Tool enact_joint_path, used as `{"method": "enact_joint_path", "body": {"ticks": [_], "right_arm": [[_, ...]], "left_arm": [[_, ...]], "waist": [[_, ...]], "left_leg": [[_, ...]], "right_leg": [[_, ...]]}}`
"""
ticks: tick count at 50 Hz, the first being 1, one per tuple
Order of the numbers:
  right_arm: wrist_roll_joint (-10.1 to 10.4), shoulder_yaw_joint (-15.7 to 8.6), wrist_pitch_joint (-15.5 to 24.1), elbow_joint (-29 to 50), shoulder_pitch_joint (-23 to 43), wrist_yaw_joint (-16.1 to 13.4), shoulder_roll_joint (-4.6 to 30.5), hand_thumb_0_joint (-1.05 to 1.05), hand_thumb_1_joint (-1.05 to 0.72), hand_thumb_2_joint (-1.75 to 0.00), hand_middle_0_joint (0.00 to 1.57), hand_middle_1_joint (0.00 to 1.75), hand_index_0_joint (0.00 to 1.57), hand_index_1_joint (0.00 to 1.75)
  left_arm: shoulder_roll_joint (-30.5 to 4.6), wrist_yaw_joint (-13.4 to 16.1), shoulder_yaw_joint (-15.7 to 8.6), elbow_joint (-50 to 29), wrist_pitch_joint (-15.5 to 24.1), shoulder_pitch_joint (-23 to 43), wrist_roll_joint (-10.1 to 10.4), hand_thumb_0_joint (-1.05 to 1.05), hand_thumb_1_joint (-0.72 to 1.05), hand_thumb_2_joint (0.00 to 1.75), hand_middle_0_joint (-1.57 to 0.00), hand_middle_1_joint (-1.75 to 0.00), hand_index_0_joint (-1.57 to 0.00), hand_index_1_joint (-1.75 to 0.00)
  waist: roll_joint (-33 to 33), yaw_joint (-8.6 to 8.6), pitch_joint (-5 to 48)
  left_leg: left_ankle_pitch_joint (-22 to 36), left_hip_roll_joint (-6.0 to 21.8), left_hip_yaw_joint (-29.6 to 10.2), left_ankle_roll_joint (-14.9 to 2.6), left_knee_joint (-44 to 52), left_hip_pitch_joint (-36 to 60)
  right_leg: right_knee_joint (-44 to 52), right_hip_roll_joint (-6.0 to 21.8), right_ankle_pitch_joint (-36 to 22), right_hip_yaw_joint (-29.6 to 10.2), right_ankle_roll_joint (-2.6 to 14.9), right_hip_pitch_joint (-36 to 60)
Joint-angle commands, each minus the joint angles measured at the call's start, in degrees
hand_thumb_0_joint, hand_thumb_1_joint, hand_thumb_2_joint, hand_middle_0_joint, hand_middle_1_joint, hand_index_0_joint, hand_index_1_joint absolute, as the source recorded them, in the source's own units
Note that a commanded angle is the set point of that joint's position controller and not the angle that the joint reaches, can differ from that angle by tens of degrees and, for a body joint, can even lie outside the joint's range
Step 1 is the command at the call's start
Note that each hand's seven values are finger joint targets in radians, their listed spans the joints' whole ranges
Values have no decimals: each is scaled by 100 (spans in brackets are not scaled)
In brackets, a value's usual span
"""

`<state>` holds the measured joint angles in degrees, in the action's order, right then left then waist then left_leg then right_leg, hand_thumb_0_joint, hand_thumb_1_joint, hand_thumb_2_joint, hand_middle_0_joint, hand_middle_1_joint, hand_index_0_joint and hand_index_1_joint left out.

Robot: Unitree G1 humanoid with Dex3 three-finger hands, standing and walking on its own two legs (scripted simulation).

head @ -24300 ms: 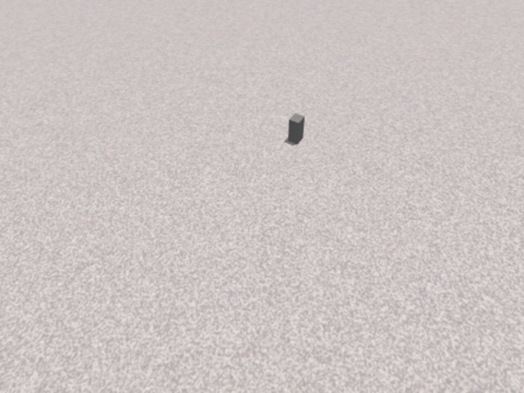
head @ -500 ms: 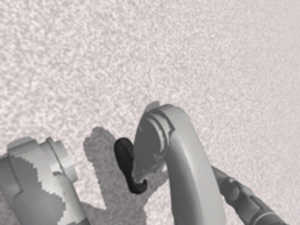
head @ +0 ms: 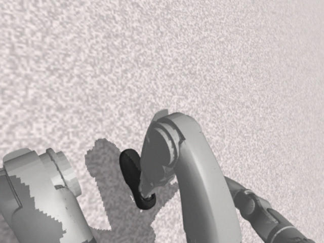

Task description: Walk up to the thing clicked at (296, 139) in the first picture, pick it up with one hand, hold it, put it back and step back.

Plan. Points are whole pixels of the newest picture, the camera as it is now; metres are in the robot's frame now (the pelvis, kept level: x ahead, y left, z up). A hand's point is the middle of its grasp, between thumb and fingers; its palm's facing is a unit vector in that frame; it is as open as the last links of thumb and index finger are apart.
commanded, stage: open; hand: left
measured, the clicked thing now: out of the picture +0.48 +0.29 -0.22
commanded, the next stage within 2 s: withdraw in 0.06 s
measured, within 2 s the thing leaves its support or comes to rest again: rests again in 0.50 s
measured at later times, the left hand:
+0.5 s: hand out of the picture +0.46 +0.37 -0.14, palm faces +0.53 -0.85 -0.07, open 16.2 cm
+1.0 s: hand out of the picture +0.35 +0.41 -0.02, palm faces +0.36 -0.84 -0.41, open 17.2 cm
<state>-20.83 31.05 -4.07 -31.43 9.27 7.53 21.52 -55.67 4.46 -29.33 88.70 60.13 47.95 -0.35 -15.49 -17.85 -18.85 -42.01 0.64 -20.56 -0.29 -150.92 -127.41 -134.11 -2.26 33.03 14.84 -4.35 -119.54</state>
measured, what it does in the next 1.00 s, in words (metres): rises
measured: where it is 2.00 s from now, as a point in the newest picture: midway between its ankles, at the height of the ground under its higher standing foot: (106, 215)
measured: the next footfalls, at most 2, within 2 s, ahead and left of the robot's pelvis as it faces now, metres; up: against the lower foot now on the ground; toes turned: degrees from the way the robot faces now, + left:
none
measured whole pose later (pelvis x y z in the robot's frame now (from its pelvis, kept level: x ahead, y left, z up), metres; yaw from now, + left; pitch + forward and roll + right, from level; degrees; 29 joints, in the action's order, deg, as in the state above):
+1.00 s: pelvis +0.01 -0.01 +0.07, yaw +8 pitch +30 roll -11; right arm -1.9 6.6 -9.5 -32.2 -4.6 3.4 15.7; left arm -40.2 -2.5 -25.2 46.6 18.3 26.3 -4.9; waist -2.2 -7.0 4.2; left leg -39.7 1.2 -7.7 -1.8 -133.7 -125.3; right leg -125.4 1.0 35.4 5.7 -1.9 -120.9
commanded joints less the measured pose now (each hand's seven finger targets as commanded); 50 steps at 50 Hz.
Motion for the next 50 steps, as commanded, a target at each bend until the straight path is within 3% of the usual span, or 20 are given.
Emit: {"method": "enact_joint_path", "body": {"ticks": [1, 8, 11, 15, 21, 25, 28, 29, 30, 31, 33, 34, 36, 40, 41, 42, 45, 47, 48, 50], "right_arm": [[-25, -624, -139, -43, -459, -108, 2124, 0, -89, -89, 20, 30, 20, 30], [-12, -605, -129, 34, -357, -106, 2060, 0, -88, -89, 20, 30, 20, 30], [-18, -595, -132, 37, -380, -114, 2141, 0, -87, -89, 20, 30, 20, 30], [14, -629, -143, 46, -415, -146, 2159, 0, -88, -90, 20, 30, 20, 30], [126, -885, -289, 67, -536, -213, 2170, 0, -89, -90, 20, 30, 20, 30], [330, -1134, -316, 62, -804, -270, 2070, 0, -89, -90, 20, 30, 20, 30], [544, -1351, -262, 34, -1015, -295, 1958, 0, -89, -90, 20, 30, 20, 30], [636, -1419, -239, -10, -1003, -307, 1919, 0, -89, -90, 20, 30, 20, 30], [692, -1494, -207, 7, -1079, -319, 1896, 0, -87, -89, 20, 30, 20, 30], [740, -1591, -190, -90, -1192, -326, 1872, 0, -86, -89, 20, 30, 20, 30], [813, -1721, -150, -118, -1234, -303, 1846, 0, -79, -88, 20, 30, 20, 30], [1030, -2024, -208, -254, -1412, -282, 1643, 0, -87, -92, 20, 30, 20, 30], [1171, -2105, -247, -192, -1484, -268, 1550, 0, -96, -92, 20, 30, 20, 30], [1467, -2540, -437, 206, -1673, -357, 1491, 0, -99, -93, 20, 30, 20, 30], [1534, -2604, -486, 216, -1632, -377, 1406, 0, -91, -90, 20, 30, 20, 30], [1582, -2632, -509, 156, -1691, -388, 1298, 0, -90, -90, 20, 30, 20, 30], [1773, -2881, -531, 118, -1819, -507, 1098, 0, -90, -90, 20, 30, 20, 30], [1889, -3059, -522, 245, -1879, -538, 956, 0, -90, -90, 20, 30, 20, 30], [1953, -3143, -490, 300, -1869, -553, 869, 0, -90, -90, 20, 30, 20, 30], [2073, -3322, -443, 380, -1936, -606, 803, 0, -90, -90, 20, 30, 20, 30]], "left_arm": [[-868, 18, -101, -600, 356, 1145, 154, 0, -42, 34, -45, -44, -45, -43], [-973, -27, -3, -681, 400, 1280, 120, 0, -45, 20, -24, -24, -25, -24], [-1074, -22, -172, -761, 478, 1321, 211, 0, -38, 22, -18, -21, -18, -21], [-1567, -32, -591, -1227, 517, 1363, 281, 0, -37, 22, -13, -17, -14, -17], [-2203, -328, -951, -2159, 68, 982, 43, 0, -41, 19, -10, -14, -11, -14], [-1689, -824, -990, -2383, -500, 420, 337, 0, -45, 18, -11, -16, -12, -15], [-690, -1242, -404, -2617, -942, 392, 609, 0, -46, 21, -12, -21, -14, -19], [-160, -1383, 3, -2167, -1127, 89, 636, 0, -46, 20, -11, -20, -13, -18], [-38, -1461, 118, -2325, -1222, 158, 663, 0, -44, 22, -11, -21, -13, -19], [-344, -1483, -62, -2874, -1243, 467, 660, 0, -43, 23, -10, -22, -13, -19], [-97, -1565, 136, -2932, -1344, 587, 688, 0, -40, 11, -4, -11, -4, -8], [-692, -1261, -10, -2370, -1793, 226, -116, 0, -48, 8, -8, -10, -7, -10], [-260, -1170, 245, -2963, -2041, 686, -83, 0, -57, 9, -8, -12, -8, -12], [-1359, -855, -537, -4577, -2676, 132, -356, 0, -58, 9, -10, -12, -9, -13], [-1117, -817, -385, -4456, -2909, -225, -426, 0, -50, 17, -7, -9, -7, -9], [-748, -797, -150, -4430, -3055, -163, -443, 0, -42, 14, -7, -8, -6, -8], [-673, -654, -237, -5205, -3479, -367, -435, 0, -51, 8, -5, -6, -5, -6], [64, -639, 190, -5780, -3838, -873, -386, 0, -51, 8, -5, -6, -5, -6], [741, -653, 550, -5409, -4072, -1507, -367, 0, -50, 9, -6, -6, -5, -6], [1244, -612, 797, -5545, -4428, -2027, -294, 0, -52, 7, -5, -6, -5, -6]], "waist": [[3391, -792, 3437], [3237, -772, 3229], [3346, -809, 3302], [3679, -562, 3521], [4502, -167, 4096], [4180, -1, 4301], [3686, -137, 4219], [3411, -168, 3987], [3152, -231, 3994], [3135, -102, 4117], [3110, -85, 4113], [3529, 366, 4578], [3646, 299, 4650], [4817, 1138, 6246], [4862, 1157, 5902], [4638, 968, 5485], [4384, 1203, 5651], [4121, 1249, 5791], [3740, 1137, 5781], [3039, 1114, 5935]], "left_leg": [[1248, 423, 304, 179, 1972, 2455], [772, 393, 406, 97, 1944, 2044], [839, 429, 312, 135, 1989, 2233], [1042, 449, 335, 184, 2057, 2458], [1612, 491, 449, 314, 2295, 3117], [1636, 438, 654, 229, 2315, 2729], [1210, 395, 659, 143, 2402, 2407], [942, 379, 654, 96, 2434, 2229], [771, 360, 656, 49, 2408, 2074], [721, 329, 703, 29, 2394, 2030], [629, 290, 731, 7, 2374, 1968], [706, 268, 883, 61, 2728, 2510], [464, 313, 802, 82, 2985, 2707], [929, 281, 1007, 178, 3581, 3741], [836, 277, 1036, 183, 3762, 3653], [577, 270, 1042, 146, 3814, 3344], [549, 204, 1217, 94, 3948, 3360], [394, 163, 1304, 38, 4213, 3397], [402, 151, 1300, 9, 4280, 3366], [491, 105, 1385, -52, 4362, 3423]], "right_leg": [[776, -244, -1126, 541, 399, 1832], [870, -269, -770, 499, 399, 1805], [829, -265, -824, 546, 397, 1798], [763, -241, -933, 485, 417, 1859], [645, -180, -1135, 389, 492, 1764], [764, -186, -1190, 268, 486, 1939], [897, -166, -941, 275, 486, 1651], [963, -149, -753, 264, 482, 1450], [1035, -152, -660, 262, 471, 1442], [1051, -127, -642, 209, 475, 1440], [1005, -118, -602, 170, 509, 1255], [1094, -46, -435, 32, 560, 1075], [1129, -31, -263, 23, 583, 801], [1098, 74, -437, -301, 647, 1168], [1106, 89, -352, -368, 672, 968], [1172, 57, -216, -370, 684, 754], [1486, 75, -185, -566, 707, 847], [1757, 97, -61, -653, 709, 960], [1937, 95, -62, -680, 694, 1024], [2366, 98, -48, -761, 676, 1300]]}}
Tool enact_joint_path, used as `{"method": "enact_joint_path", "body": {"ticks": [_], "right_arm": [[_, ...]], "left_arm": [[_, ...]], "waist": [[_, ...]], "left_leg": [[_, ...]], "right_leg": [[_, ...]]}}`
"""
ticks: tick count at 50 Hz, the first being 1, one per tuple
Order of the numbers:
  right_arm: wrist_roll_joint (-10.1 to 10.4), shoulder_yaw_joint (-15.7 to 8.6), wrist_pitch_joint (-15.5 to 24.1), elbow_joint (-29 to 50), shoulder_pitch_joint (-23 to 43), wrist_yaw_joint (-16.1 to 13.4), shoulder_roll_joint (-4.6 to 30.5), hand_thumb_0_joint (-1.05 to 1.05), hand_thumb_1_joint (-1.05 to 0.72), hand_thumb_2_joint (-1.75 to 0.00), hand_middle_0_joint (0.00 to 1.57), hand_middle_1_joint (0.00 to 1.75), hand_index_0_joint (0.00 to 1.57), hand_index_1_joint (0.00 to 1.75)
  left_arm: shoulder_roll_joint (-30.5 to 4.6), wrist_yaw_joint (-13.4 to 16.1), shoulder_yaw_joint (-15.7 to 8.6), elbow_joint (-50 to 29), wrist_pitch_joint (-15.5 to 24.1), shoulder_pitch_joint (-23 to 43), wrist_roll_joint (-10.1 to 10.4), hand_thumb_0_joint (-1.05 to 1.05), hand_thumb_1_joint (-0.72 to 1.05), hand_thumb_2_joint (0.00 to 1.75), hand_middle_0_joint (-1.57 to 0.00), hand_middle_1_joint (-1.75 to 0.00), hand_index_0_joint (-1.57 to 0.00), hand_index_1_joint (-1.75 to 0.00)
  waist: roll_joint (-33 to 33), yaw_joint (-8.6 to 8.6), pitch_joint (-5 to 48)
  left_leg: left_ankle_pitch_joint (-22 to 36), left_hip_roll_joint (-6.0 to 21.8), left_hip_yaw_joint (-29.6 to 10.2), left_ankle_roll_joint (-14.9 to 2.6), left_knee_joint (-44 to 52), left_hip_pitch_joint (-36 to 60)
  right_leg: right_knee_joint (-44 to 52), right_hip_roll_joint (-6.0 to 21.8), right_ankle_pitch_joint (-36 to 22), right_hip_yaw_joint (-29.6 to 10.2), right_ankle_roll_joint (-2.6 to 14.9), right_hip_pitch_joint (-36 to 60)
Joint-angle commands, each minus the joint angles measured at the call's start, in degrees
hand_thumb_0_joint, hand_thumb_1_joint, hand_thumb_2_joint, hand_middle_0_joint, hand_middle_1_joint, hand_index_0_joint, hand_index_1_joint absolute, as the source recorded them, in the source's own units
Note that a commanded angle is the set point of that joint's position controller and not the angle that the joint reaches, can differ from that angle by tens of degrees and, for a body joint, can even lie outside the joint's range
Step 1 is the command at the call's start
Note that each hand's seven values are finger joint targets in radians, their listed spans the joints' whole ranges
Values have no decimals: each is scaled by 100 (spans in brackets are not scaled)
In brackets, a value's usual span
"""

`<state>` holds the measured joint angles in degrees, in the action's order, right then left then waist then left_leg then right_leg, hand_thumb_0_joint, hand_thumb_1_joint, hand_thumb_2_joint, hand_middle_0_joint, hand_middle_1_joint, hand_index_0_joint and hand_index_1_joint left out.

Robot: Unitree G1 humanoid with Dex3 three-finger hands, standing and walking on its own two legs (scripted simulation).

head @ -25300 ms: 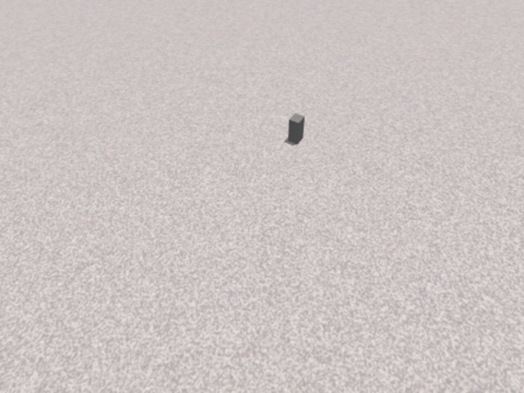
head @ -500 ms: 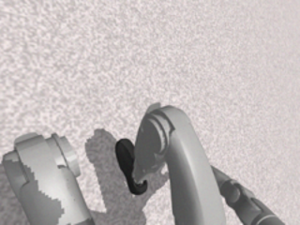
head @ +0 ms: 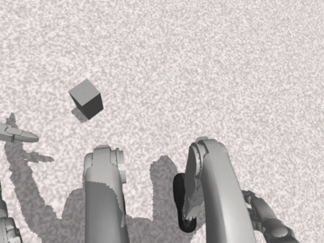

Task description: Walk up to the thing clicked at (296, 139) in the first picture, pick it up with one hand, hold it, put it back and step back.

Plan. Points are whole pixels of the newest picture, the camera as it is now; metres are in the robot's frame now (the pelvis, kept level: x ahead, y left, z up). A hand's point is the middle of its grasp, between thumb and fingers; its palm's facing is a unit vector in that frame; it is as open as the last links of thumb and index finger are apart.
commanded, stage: home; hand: left
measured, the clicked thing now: (88, 101) +0.50 +0.23 -0.29
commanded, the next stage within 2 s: none
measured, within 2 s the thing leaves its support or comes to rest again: neither
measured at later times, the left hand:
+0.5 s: hand out of the picture +0.28 +0.27 +0.11, palm faces +0.21 -0.88 -0.42, open 17.4 cm
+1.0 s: hand out of the picture +0.24 +0.21 +0.30, palm faces +0.24 -0.92 -0.31, open 17.4 cm
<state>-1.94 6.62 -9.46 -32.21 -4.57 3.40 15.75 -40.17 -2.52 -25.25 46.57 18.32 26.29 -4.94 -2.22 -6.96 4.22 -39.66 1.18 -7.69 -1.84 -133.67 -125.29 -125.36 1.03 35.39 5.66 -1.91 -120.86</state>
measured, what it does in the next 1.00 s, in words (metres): rises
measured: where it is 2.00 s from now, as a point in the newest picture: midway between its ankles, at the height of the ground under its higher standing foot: (152, 221)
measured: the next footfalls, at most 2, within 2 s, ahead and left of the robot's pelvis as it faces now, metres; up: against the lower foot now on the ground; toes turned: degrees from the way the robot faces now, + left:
none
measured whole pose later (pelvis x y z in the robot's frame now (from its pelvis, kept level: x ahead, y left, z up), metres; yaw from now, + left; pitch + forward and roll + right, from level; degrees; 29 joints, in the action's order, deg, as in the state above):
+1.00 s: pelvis +0.09 +0.00 +0.35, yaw +8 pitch +10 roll -2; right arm 2.4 1.6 3.4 -26.7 -17.0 -10.9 11.5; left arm -12.8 10.5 1.1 -2.0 -17.1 -26.6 1.3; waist 2.5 -1.7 9.3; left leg -29.3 2.2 -1.3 0.0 -59.2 -40.3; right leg -55.3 0.7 26.4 2.7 -1.1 -39.2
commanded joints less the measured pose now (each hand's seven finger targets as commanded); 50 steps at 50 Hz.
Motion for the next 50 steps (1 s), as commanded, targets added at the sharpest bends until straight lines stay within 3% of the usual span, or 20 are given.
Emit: {"method": "enact_joint_path", "body": {"ticks": [1, 3, 5, 6, 7, 11, 14, 18, 24, 27, 28, 29, 32, 33, 34, 43, 50], "right_arm": [[225, -947, 107, 464, -582, -229, 1367, 0, -90, -90, 20, 30, 20, 30], [291, -1022, 129, 505, -635, -285, 1327, 0, -90, -90, 20, 30, 20, 30], [353, -1066, 160, 594, -665, -342, 1257, 0, -90, -90, 20, 30, 20, 30], [383, -1066, 182, 605, -627, -389, 1202, 0, -90, -90, 20, 30, 20, 30], [409, -1080, 199, 700, -638, -427, 1159, 0, -90, -90, 20, 30, 20, 30], [477, -1069, 352, 853, -526, -638, 1005, 0, -90, -90, 20, 30, 20, 30], [490, -1045, 478, 899, -516, -774, 842, 0, -90, -90, 20, 30, 20, 30], [490, -996, 665, 900, -549, -909, 700, 0, -90, -90, 20, 30, 20, 30], [488, -943, 927, 886, -778, -1059, 578, 0, -89, -90, 20, 30, 20, 30], [488, -934, 1027, 900, -825, -1122, 556, 0, -89, -90, 20, 30, 20, 30], [496, -938, 1055, 941, -836, -1149, 576, 0, -89, -90, 20, 30, 20, 30], [491, -913, 1087, 923, -815, -1168, 510, 0, -89, -90, 20, 30, 20, 30], [484, -900, 1171, 995, -871, -1252, 492, 0, -90, -90, 20, 30, 20, 30], [482, -873, 1191, 1015, -867, -1275, 450, 0, -90, -90, 20, 30, 20, 30], [485, -862, 1216, 1049, -868, -1301, 441, 0, -90, -90, 20, 30, 20, 30], [430, -783, 1450, 1331, -840, -1498, 271, 0, -90, -90, 20, 30, 20, 30], [363, -789, 1652, 1458, -820, -1510, 279, 0, -90, -90, 20, 30, 20, 30]], "left_arm": [[-288, 131, 411, -1642, -385, 136, 198, 0, -52, 7, -5, -6, -5, -6], [-329, 213, 406, -1942, -662, -111, 209, 0, -54, 6, -5, -5, -5, -5], [-277, 297, 459, -2404, -868, -201, 218, 0, -56, 5, -5, -5, -5, -5], [-306, 348, 440, -2452, -968, -439, 225, 0, -55, 6, -5, -5, -5, -5], [-389, 407, 399, -2836, -1035, -464, 235, 0, -53, 7, -5, -6, -5, -6], [-301, 622, 414, -3241, -1349, -981, 241, 0, -53, 7, -5, -5, -5, -6], [-72, 779, 464, -3372, -1572, -1506, 256, 0, -55, 5, -5, -5, -5, -5], [588, 904, 890, -3505, -1818, -2006, 314, 0, -55, 5, -5, -5, -5, -5], [1184, 1086, 1366, -3446, -2226, -2733, 396, 0, -53, 7, -5, -5, -5, -6], [1222, 1188, 1393, -3585, -2396, -3038, 425, 0, -54, 6, -5, -5, -5, -5], [1201, 1219, 1418, -3734, -2462, -3052, 435, 0, -55, 6, -5, -5, -5, -5], [1392, 1238, 1595, -3805, -2524, -3135, 440, 0, -54, 6, -5, -5, -5, -5], [1493, 1314, 1665, -4167, -2713, -3494, 483, 0, -55, 5, -5, -5, -5, -5], [1617, 1326, 1798, -4198, -2777, -3625, 487, 0, -57, 4, -5, -5, -5, -5], [1609, 1348, 1805, -4345, -2843, -3723, 500, 0, -57, 4, -5, -5, -5, -5], [2069, 1409, 2261, -5576, -3267, -4866, 588, 0, -54, 6, -5, -5, -5, -6], [2229, 1287, 2351, -5933, -3301, -5236, 572, 0, -55, 5, -5, -5, -5, -5]], "waist": [[1444, 34, 3640], [1078, 122, 3762], [977, 101, 3939], [852, 207, 3851], [867, 261, 4090], [822, 373, 3760], [878, 436, 3610], [1052, 417, 3319], [597, 320, 2882], [668, 453, 2693], [594, 458, 2710], [599, 402, 2553], [750, 480, 2458], [672, 430, 2324], [659, 493, 2187], [579, 529, 1227], [329, 484, 595]], "left_leg": [[176, 43, 136, 68, 2692, 3165], [272, 32, 189, 29, 2843, 3356], [396, 25, 208, 15, 3084, 3614], [464, 28, 244, 3, 3206, 3689], [510, 21, 306, -2, 3348, 3866], [225, 24, 336, 4, 4124, 4406], [522, 8, 452, 10, 4541, 4837], [817, 16, 471, 59, 5102, 5576], [1664, -17, 620, 30, 5739, 6322], [2006, 9, 584, 82, 6230, 6922], [1975, -3, 604, 82, 6359, 7068], [2032, 16, 604, 102, 6514, 7199], [2370, 25, 610, 147, 6914, 7778], [2383, 12, 620, 143, 7043, 7887], [2365, -10, 651, 136, 7191, 7955], [2137, -42, 687, 141, 8264, 8738], [1984, -26, 637, 148, 8715, 8948]], "right_leg": [[1695, -234, -210, 124, 419, 1619], [2048, -214, -260, 47, 387, 2067], [2275, -187, -365, -2, 371, 2500], [2430, -189, -407, -50, 360, 2692], [2574, -178, -414, -95, 354, 3029], [3258, -145, -148, -255, 335, 3629], [3735, -135, -363, -369, 329, 4247], [4272, -114, -620, -403, 350, 4707], [5300, -103, -1457, -433, 309, 6089], [5668, -112, -1681, -386, 318, 6523], [5848, -107, -1669, -406, 310, 6712], [5961, -115, -1731, -390, 307, 6841], [6293, -134, -1977, -361, 312, 7287], [6456, -145, -2023, -355, 295, 7459], [6625, -126, -2023, -354, 286, 7643], [7660, -202, -1832, -198, 240, 8517], [7996, -253, -1613, -85, 218, 8676]]}}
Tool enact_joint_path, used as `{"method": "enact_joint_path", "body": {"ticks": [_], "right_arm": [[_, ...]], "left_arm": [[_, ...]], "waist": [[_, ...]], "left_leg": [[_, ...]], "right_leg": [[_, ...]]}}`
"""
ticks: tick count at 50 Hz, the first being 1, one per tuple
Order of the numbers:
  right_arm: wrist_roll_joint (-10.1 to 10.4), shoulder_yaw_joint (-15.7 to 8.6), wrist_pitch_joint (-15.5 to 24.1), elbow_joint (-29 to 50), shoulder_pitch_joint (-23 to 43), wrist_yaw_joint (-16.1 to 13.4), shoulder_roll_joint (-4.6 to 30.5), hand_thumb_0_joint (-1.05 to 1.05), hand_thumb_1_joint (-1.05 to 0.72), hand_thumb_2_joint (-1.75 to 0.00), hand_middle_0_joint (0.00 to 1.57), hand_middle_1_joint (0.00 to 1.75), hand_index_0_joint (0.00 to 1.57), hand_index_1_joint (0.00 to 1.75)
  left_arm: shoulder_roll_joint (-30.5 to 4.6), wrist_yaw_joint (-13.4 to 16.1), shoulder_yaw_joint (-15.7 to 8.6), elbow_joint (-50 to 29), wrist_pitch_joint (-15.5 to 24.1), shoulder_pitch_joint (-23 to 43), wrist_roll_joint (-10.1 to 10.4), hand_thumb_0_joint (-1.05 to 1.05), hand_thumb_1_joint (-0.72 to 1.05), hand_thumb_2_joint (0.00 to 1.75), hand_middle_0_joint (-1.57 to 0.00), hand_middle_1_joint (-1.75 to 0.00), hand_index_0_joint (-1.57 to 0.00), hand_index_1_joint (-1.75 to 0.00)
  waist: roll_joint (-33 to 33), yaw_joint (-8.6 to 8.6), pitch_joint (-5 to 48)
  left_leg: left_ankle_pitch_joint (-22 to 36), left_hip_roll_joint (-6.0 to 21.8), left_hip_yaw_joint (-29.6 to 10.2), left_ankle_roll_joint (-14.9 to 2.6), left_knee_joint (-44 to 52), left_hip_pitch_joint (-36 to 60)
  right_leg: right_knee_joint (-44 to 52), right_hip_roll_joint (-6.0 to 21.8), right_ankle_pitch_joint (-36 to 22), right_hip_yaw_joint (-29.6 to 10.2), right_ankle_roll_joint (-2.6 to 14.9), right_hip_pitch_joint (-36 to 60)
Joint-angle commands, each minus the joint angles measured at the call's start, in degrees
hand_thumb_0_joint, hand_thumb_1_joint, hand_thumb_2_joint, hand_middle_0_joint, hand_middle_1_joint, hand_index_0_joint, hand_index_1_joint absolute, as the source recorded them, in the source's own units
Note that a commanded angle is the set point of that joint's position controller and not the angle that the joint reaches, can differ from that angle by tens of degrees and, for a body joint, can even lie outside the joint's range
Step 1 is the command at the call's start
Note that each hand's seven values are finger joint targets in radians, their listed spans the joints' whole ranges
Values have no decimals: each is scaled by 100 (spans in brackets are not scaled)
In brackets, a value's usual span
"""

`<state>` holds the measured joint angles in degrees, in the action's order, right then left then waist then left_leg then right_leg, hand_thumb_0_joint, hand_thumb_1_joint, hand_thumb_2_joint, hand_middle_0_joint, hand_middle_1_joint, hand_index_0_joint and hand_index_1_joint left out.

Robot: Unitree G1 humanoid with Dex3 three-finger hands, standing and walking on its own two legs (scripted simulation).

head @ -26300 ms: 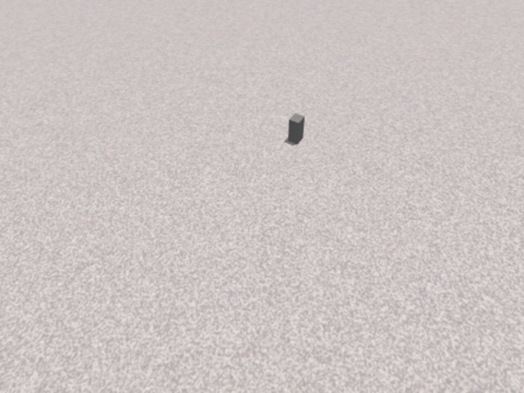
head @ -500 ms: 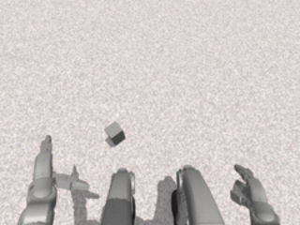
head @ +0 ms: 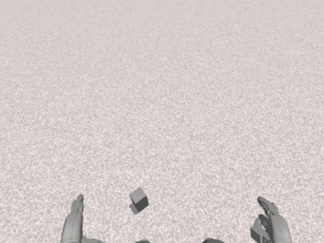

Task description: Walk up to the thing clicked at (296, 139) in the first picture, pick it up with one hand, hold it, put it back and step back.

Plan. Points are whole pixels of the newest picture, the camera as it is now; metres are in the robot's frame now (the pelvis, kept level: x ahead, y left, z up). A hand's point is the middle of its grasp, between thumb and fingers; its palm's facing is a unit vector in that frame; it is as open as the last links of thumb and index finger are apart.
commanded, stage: home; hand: left
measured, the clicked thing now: (139, 199) +0.44 +0.17 -0.63
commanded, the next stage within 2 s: stand in 1.68 s
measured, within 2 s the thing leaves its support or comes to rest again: neither
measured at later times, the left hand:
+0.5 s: hand (101, 232) +0.17 +0.18 -0.05, palm faces +0.12 -0.95 -0.29, open 17.4 cm
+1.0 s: hand (103, 237) +0.16 +0.17 -0.05, palm faces +0.12 -0.95 -0.29, open 17.4 cm
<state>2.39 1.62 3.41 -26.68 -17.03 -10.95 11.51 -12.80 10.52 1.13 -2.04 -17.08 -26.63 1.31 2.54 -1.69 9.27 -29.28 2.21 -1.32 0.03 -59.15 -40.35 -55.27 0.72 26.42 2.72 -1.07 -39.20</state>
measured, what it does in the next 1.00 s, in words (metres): stands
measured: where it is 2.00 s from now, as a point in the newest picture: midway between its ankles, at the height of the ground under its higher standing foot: outside the picture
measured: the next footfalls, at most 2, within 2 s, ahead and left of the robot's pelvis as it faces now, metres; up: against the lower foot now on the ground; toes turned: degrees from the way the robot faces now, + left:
none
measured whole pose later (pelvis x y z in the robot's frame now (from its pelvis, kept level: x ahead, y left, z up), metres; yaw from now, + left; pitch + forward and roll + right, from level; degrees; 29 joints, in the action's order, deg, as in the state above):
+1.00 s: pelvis -0.01 -0.01 +0.01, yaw +1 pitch +7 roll -2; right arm 1.0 1.5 7.4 -29.2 -15.6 -10.4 11.6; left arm -11.9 8.0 0.5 0.4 -15.8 -26.1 0.7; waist 1.7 -1.0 5.4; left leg -26.7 2.2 -1.8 1.0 -54.5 -34.9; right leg -51.8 0.6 24.7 3.3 -0.1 -34.1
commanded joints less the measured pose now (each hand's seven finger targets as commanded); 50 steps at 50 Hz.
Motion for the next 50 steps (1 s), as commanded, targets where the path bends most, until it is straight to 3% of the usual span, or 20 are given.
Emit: {"method": "enact_joint_path", "body": {"ticks": [1, 7, 9, 12, 14, 16, 18, 20, 21, 22, 23, 24, 30, 37, 41, 43, 48, 49, 50], "right_arm": [[-86, -285, 395, 877, 421, -66, 698, 0, -90, -90, 20, 30, 20, 30], [-139, -287, 531, 847, 430, -39, 708, 0, -90, -90, 20, 30, 20, 30], [-157, -273, 563, 822, 407, -38, 685, 0, -90, -90, 20, 30, 20, 30], [-173, -282, 593, 762, 388, -44, 698, 0, -90, -90, 20, 30, 20, 30], [-170, -282, 605, 730, 419, -60, 706, 0, -90, -90, 20, 30, 20, 30], [-171, -247, 621, 720, 448, -51, 665, 0, -90, -90, 20, 30, 20, 30], [-177, -255, 619, 701, 478, -45, 672, 0, -90, -90, 20, 30, 20, 30], [-166, -287, 608, 682, 461, -44, 709, 0, -90, -90, 20, 30, 20, 30], [-165, -257, 607, 687, 476, -36, 685, 0, -90, -90, 20, 30, 20, 30], [-165, -293, 623, 776, 494, -35, 724, 0, -90, -90, 20, 30, 20, 30], [-159, -252, 622, 656, 454, -22, 670, 0, -90, -90, 20, 30, 20, 30], [-162, -264, 623, 672, 455, -19, 671, 0, -90, -90, 20, 30, 20, 30], [-171, -309, 622, 674, 438, -4, 698, 0, -90, -90, 20, 30, 20, 30], [-166, -282, 655, 659, 523, -4, 691, 0, -90, -90, 20, 30, 20, 30], [-167, -299, 672, 670, 557, -27, 708, 0, -90, -90, 20, 30, 20, 30], [-170, -254, 686, 641, 528, -19, 652, 0, -90, -90, 20, 30, 20, 30], [-178, -302, 696, 625, 509, -21, 702, 0, -90, -90, 20, 30, 20, 30], [-174, -283, 710, 612, 520, -19, 708, 0, -90, -90, 20, 30, 20, 30], [-172, -278, 716, 639, 548, -11, 690, 0, -90, -90, 20, 30, 20, 30]], "left_arm": [[-495, -40, -288, -1086, 251, 39, -54, 0, -56, 5, -5, -5, -5, -5], [-564, -106, -374, -1153, 349, 269, -101, 0, -51, 8, -5, -6, -5, -6], [-455, -133, -315, -964, 361, 110, -112, 0, -52, 7, -5, -6, -5, -6], [-570, -127, -360, -1280, 377, 301, -118, 0, -53, 7, -5, -6, -5, -6], [-575, -122, -361, -1212, 370, 229, -118, 0, -54, 6, -5, -5, -5, -6], [-369, -140, -249, -731, 320, -88, -116, 0, -55, 5, -5, -5, -5, -5], [-411, -145, -305, -831, 351, 108, -114, 0, -55, 6, -5, -5, -5, -5], [-633, -130, -444, -1107, 400, 275, -125, 0, -56, 5, -5, -5, -5, -5], [-519, -151, -370, -799, 374, 53, -126, 0, -56, 5, -5, -5, -5, -5], [-558, -151, -394, -1122, 403, 167, -103, 0, -55, 6, -5, -5, -5, -5], [-411, -164, -341, -549, 347, -115, -104, 0, -54, 6, -5, -6, -5, -6], [-465, -166, -339, -900, 385, 92, -100, 0, -55, 6, -5, -5, -5, -5], [-486, -176, -408, -781, 406, -3, -107, 0, -54, 6, -5, -6, -5, -6], [-478, -202, -384, -762, 402, 241, -99, 0, -54, 6, -5, -6, -5, -6], [-639, -185, -488, -1057, 455, 387, -100, 0, -53, 7, -5, -6, -5, -6], [-282, -231, -239, -482, 388, -36, -98, 0, -54, 6, -5, -6, -5, -6], [-565, -204, -442, -986, 462, 274, -114, 0, -54, 6, -5, -6, -5, -6], [-473, -222, -334, -803, 441, 227, -104, 0, -53, 7, -5, -6, -5, -6], [-491, -217, -388, -869, 452, 226, -96, 0, -53, 7, -5, -6, -5, -6]], "waist": [[-139, -28, 68], [14, -47, 92], [30, -52, 291], [226, -25, 565], [158, -13, 503], [-57, -22, 295], [12, -3, 159], [88, 74, 329], [-17, 50, 217], [-37, 56, 409], [-109, 40, 183], [10, 38, 250], [-159, 36, 383], [-71, 22, 135], [6, 40, 226], [-209, -22, 51], [14, 53, 278], [-46, 20, 120], [-96, 47, 86]], "left_leg": [[918, -127, -30, -29, 1303, 454], [1042, -153, 10, -20, 1334, 652], [1251, -167, 36, -15, 1281, 775], [1534, -156, 4, 23, 1295, 996], [1580, -162, 4, 20, 1285, 988], [1529, -178, 32, -2, 1276, 871], [1403, -156, -15, 19, 1368, 821], [1506, -160, -2, 27, 1372, 910], [1543, -168, 13, 15, 1336, 875], [1738, -170, 34, 8, 1292, 949], [1644, -178, 42, 5, 1300, 860], [1680, -163, 41, 13, 1313, 914], [1857, -193, 111, -20, 1191, 924], [1205, -201, 103, -33, 1361, 808], [1189, -211, 132, -33, 1353, 866], [1112, -200, 125, -45, 1367, 811], [1199, -185, 90, -11, 1404, 912], [1100, -194, 88, -19, 1413, 844], [1084, -184, 83, -24, 1420, 834]], "right_leg": [[993, -218, -686, 207, 140, 534], [1044, -193, -793, 157, 149, 678], [1030, -194, -977, 131, 150, 772], [973, -192, -1217, 126, 173, 921], [1018, -191, -1248, 151, 167, 956], [1093, -188, -1244, 141, 145, 936], [1104, -200, -1101, 178, 156, 899], [1084, -195, -1161, 178, 168, 968], [1112, -188, -1189, 170, 155, 959], [1099, -185, -1410, 154, 153, 1083], [1113, -187, -1329, 149, 141, 972], [1097, -185, -1354, 149, 157, 987], [1134, -152, -1648, 98, 113, 1115], [1249, -146, -1004, 91, 119, 921], [1287, -128, -986, 65, 122, 986], [1292, -152, -918, 87, 112, 896], [1221, -161, -958, 112, 145, 971], [1252, -160, -865, 114, 137, 882], [1274, -160, -844, 119, 139, 904]]}}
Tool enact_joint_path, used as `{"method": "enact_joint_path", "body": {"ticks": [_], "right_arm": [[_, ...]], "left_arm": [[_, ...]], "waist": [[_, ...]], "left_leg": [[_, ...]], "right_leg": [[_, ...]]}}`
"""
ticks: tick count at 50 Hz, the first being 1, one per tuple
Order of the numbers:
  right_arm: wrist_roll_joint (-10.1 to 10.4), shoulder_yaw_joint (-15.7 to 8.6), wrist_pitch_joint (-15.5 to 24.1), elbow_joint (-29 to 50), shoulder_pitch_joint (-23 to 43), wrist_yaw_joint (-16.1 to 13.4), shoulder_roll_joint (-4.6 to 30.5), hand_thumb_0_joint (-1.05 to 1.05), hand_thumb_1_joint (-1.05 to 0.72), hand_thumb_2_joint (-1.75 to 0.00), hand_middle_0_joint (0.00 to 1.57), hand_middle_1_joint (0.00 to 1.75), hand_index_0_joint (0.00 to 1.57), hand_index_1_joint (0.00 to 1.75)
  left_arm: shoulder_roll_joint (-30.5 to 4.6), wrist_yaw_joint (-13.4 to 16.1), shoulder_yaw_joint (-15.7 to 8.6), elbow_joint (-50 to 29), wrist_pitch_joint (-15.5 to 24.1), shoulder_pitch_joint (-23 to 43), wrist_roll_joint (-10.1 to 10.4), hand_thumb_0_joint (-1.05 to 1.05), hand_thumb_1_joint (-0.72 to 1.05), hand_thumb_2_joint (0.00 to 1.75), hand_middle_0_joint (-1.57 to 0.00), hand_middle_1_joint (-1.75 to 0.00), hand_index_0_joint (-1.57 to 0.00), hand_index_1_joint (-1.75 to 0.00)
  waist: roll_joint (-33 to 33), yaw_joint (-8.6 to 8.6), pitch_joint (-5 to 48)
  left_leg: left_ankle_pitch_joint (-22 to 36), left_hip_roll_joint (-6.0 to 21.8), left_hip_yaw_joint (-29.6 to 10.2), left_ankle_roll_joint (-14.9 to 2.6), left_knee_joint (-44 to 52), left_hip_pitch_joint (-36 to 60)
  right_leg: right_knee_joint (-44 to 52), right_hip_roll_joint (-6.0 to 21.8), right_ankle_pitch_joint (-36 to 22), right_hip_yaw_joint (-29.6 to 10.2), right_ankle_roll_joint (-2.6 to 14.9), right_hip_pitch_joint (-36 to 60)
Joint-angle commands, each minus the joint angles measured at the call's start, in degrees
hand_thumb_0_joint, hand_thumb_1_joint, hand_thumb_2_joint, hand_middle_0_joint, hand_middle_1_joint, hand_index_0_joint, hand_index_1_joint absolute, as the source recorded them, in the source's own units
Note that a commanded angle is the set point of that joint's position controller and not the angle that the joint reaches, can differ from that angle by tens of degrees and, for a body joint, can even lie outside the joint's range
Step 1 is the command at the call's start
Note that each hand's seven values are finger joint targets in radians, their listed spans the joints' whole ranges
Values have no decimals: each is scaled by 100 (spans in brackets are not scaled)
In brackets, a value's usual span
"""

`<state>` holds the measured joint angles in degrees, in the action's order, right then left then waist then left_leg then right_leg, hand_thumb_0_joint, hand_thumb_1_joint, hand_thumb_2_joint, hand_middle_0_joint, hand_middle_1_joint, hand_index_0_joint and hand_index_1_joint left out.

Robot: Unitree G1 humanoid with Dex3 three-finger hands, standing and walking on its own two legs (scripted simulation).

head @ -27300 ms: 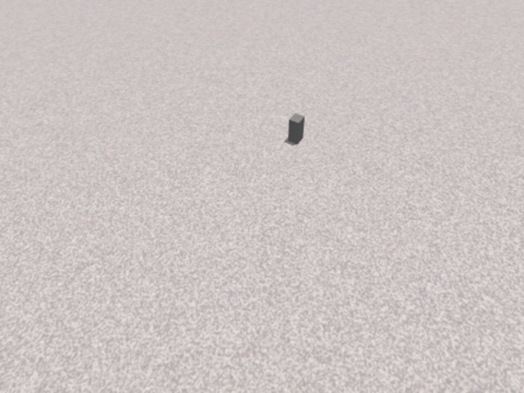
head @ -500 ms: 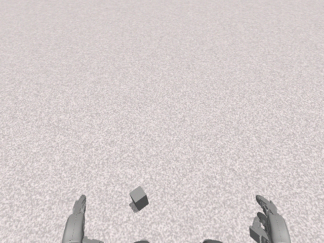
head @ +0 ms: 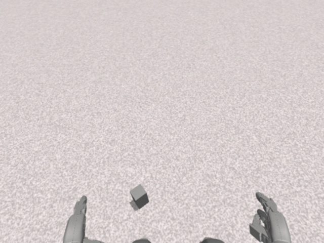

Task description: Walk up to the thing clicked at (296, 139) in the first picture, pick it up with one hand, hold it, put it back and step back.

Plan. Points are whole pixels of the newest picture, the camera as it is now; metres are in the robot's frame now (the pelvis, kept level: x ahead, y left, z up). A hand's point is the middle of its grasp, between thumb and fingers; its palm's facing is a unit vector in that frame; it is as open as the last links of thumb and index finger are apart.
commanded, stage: home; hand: left
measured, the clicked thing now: (139, 196) +0.45 +0.18 -0.65
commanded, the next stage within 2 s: stand in 0.68 s
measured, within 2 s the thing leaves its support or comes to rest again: neither
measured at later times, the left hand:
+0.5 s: hand (101, 232) +0.17 +0.18 -0.06, palm faces +0.11 -0.95 -0.29, open 17.4 cm
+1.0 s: hand (100, 230) +0.17 +0.19 -0.06, palm faces +0.11 -0.95 -0.29, open 15.1 cm
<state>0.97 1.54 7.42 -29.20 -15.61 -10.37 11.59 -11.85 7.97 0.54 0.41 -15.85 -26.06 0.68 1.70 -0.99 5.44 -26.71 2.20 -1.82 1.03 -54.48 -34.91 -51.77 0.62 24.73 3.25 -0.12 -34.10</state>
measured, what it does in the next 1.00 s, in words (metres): stands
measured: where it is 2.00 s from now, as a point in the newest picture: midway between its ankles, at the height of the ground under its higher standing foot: outside the picture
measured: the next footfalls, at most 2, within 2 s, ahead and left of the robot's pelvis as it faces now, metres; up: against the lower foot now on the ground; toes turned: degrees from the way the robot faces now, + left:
none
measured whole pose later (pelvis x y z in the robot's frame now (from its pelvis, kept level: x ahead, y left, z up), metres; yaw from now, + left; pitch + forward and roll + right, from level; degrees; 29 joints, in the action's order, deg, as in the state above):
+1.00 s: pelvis +0.00 +0.00 +0.00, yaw +0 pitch +7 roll -2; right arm 0.6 1.6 8.1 -30.1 -15.9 -10.6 11.4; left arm -11.8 7.9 0.4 0.5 -14.6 -26.2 0.4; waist 1.4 -0.7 5.5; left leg -27.2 2.1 -1.6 0.8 -54.6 -34.8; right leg -51.7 0.6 25.0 3.0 -0.4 -33.9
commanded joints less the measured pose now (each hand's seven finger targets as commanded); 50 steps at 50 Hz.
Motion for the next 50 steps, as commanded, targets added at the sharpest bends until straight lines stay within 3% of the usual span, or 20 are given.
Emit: {"method": "enact_joint_path", "body": {"ticks": [1, 5, 6, 8, 10, 12, 13, 16, 19, 26, 28, 30, 35, 39, 42, 44, 46, 47, 48, 50], "right_arm": [[-23, -268, 328, 889, 422, -67, 687, 0, -90, -90, 20, 30, 20, 30], [-40, -302, 341, 897, 402, -76, 712, 0, -90, -90, 20, 30, 20, 30], [-37, -247, 337, 841, 371, -64, 641, 0, -90, -90, 20, 30, 20, 30], [-44, -282, 323, 841, 368, -72, 673, 0, -90, -90, 20, 30, 20, 30], [-44, -280, 329, 853, 373, -71, 685, 0, -90, -90, 20, 30, 20, 30], [-49, -279, 341, 851, 373, -82, 666, 0, -90, -90, 20, 30, 20, 30], [-43, -254, 343, 832, 382, -82, 652, 0, -90, -90, 20, 30, 20, 30], [-47, -285, 361, 857, 377, -96, 679, 0, -90, -90, 20, 30, 20, 30], [-48, -253, 363, 828, 363, -76, 655, 0, -90, -90, 20, 30, 20, 30], [-59, -286, 358, 837, 353, -80, 666, 0, -90, -90, 20, 30, 20, 30], [-60, -272, 363, 845, 377, -73, 661, 0, -90, -90, 20, 30, 20, 30], [-54, -287, 376, 857, 376, -84, 701, 0, -90, -90, 20, 30, 20, 30], [-65, -253, 396, 859, 371, -96, 636, 0, -90, -90, 20, 30, 20, 30], [-64, -282, 389, 821, 342, -92, 681, 0, -90, -90, 20, 30, 20, 30], [-62, -252, 383, 825, 371, -87, 637, 0, -90, -90, 20, 30, 20, 30], [-63, -279, 369, 829, 353, -104, 667, 0, -90, -90, 20, 30, 20, 30], [-66, -261, 368, 805, 328, -104, 654, 0, -90, -90, 20, 30, 20, 30], [-65, -279, 371, 840, 359, -103, 663, 0, -90, -90, 20, 30, 20, 30], [-78, -263, 367, 778, 327, -103, 627, 0, -90, -90, 20, 30, 20, 30], [-69, -275, 373, 813, 345, -94, 654, 0, -90, -90, 20, 30, 20, 30]], "left_arm": [[-550, 40, -275, -1017, 323, 210, -39, 0, -52, 7, -5, -6, -5, -6], [-588, 33, -338, -1101, 350, 132, -52, 0, -52, 7, -5, -6, -5, -6], [-415, 9, -229, -754, 321, -84, -49, 0, -52, 7, -5, -6, -5, -6], [-562, 25, -331, -1060, 358, 102, -53, 0, -52, 7, -5, -6, -5, -6], [-543, 22, -273, -1025, 356, 133, -62, 0, -56, 5, -5, -5, -5, -5], [-646, 47, -392, -1158, 377, 224, -54, 0, -54, 6, -5, -6, -5, -6], [-441, 16, -221, -791, 344, 79, -56, 0, -55, 6, -5, -6, -5, -6], [-690, 45, -408, -1246, 401, 316, -58, 0, -54, 6, -5, -6, -5, -6], [-509, 20, -259, -989, 372, 59, -43, 0, -56, 5, -5, -5, -5, -5], [-582, 35, -360, -1071, 410, 134, -67, 0, -55, 5, -5, -5, -5, -5], [-478, 23, -270, -939, 391, 108, -54, 0, -57, 4, -5, -5, -5, -5], [-686, 35, -381, -1258, 424, 461, -47, 0, -56, 5, -5, -5, -5, -5], [-412, 7, -225, -880, 385, -30, -48, 0, -55, 6, -5, -6, -5, -6], [-659, 25, -395, -1203, 414, 219, -56, 0, -55, 5, -5, -5, -5, -5], [-471, 14, -274, -913, 388, 15, -44, 0, -31, 29, -20, -29, -20, -29], [-696, 46, -422, -1231, 422, 279, -56, 0, -15, 45, -20, -30, -20, -30], [-559, 24, -296, -1051, 416, 125, -65, 0, 1, 61, -20, -30, -20, -30], [-673, 45, -418, -1241, 439, 202, -54, 0, 9, 69, -20, -30, -20, -30], [-387, 15, -205, -793, 394, -47, -61, 0, 17, 77, -20, -30, -20, -30], [-475, 23, -270, -975, 398, 151, -53, 0, 33, 90, -20, -30, -20, -30]], "waist": [[-55, -69, 413], [-59, -49, 637], [-101, -40, 509], [9, -16, 713], [6, -61, 589], [89, -10, 635], [-45, -70, 415], [51, 4, 625], [21, -13, 501], [57, 18, 583], [54, -16, 520], [122, -38, 494], [-100, -73, 534], [-20, 9, 618], [43, -5, 605], [14, 5, 750], [-74, -38, 615], [-7, 18, 666], [-28, -44, 561], [69, -24, 533]], "left_leg": [[747, -191, 138, -136, 959, 246], [950, -189, 166, -142, 885, 338], [962, -183, 149, -132, 896, 296], [1094, -182, 145, -116, 901, 376], [1010, -171, 131, -117, 932, 352], [936, -181, 146, -117, 933, 326], [849, -177, 150, -129, 945, 267], [979, -187, 168, -125, 912, 366], [1033, -189, 161, -129, 900, 304], [936, -161, 135, -106, 977, 324], [880, -149, 102, -103, 1018, 310], [724, -165, 127, -113, 1016, 302], [889, -181, 169, -143, 893, 304], [939, -184, 172, -132, 907, 328], [1074, -179, 158, -121, 897, 324], [1118, -184, 161, -132, 870, 364], [1119, -182, 183, -137, 853, 367], [1133, -177, 173, -129, 871, 376], [1119, -181, 180, -127, 869, 335], [1050, -170, 153, -116, 930, 314]], "right_leg": [[928, -144, -612, 49, 40, 336], [905, -131, -816, 20, 34, 444], [874, -142, -810, 45, 33, 412], [831, -150, -917, 53, 55, 491], [843, -166, -836, 62, 58, 419], [873, -149, -774, 52, 57, 438], [895, -148, -697, 49, 43, 334], [897, -125, -822, 31, 43, 477], [879, -130, -869, 41, 50, 437], [844, -161, -756, 79, 68, 448], [821, -174, -708, 89, 73, 419], [888, -157, -577, 68, 59, 348], [927, -141, -755, 39, 31, 378], [897, -134, -782, 39, 40, 445], [852, -146, -910, 54, 49, 445], [860, -132, -979, 40, 40, 532], [875, -125, -974, 26, 29, 482], [862, -130, -970, 33, 46, 519], [858, -142, -970, 38, 40, 439], [844, -154, -896, 69, 56, 442]]}}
